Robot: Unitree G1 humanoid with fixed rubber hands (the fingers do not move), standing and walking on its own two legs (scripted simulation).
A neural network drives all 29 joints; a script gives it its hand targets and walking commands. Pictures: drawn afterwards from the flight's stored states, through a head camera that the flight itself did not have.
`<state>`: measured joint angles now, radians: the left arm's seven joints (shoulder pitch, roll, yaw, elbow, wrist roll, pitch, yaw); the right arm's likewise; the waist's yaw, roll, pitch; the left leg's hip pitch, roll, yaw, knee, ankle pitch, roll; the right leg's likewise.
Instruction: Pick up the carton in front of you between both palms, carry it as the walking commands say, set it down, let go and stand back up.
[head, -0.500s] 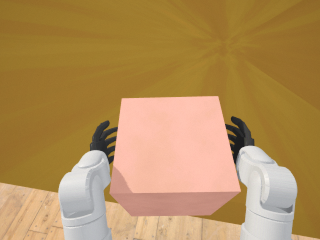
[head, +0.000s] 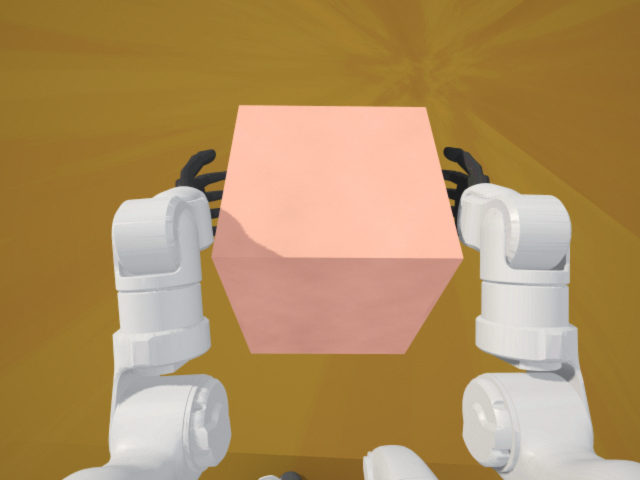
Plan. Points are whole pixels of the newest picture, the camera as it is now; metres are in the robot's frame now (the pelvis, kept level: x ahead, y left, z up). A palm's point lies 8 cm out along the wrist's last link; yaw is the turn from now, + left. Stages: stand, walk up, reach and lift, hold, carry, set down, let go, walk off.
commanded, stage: carry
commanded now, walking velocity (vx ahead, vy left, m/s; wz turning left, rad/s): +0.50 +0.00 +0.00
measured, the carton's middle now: (330, 242) +0.39 -0.01 +0.05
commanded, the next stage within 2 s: none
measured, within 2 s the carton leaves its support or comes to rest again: neither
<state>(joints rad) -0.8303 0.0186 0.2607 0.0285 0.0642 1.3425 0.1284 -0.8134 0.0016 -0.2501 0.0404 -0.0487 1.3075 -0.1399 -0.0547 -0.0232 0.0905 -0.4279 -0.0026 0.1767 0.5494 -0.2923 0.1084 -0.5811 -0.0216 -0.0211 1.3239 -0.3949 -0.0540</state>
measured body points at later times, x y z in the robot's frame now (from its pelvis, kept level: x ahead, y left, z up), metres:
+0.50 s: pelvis +0.35 -0.02 +0.05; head +0.44 -0.01 +0.49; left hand +0.72 +0.18 +0.19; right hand +0.76 -0.12 +0.19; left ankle +0.39 +0.10 -0.60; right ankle +0.32 -0.10 -0.69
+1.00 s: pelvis +0.68 +0.01 +0.08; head +0.72 +0.01 +0.53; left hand +1.08 +0.14 +0.25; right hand +1.07 -0.16 +0.25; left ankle +0.57 +0.10 -0.65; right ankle +0.81 -0.09 -0.61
